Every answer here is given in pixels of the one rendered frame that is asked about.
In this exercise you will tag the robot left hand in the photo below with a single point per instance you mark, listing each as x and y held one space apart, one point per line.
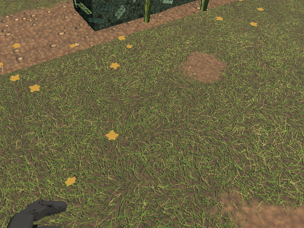
35 211

